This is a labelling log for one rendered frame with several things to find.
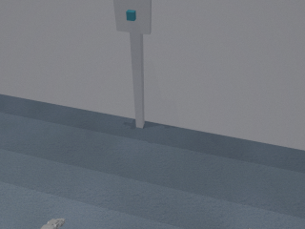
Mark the panel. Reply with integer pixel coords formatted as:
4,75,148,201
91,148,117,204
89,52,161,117
112,0,152,129

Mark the button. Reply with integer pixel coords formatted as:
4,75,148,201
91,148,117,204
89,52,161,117
126,10,136,21

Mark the robot left hand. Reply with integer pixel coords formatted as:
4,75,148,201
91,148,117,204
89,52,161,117
40,218,66,229

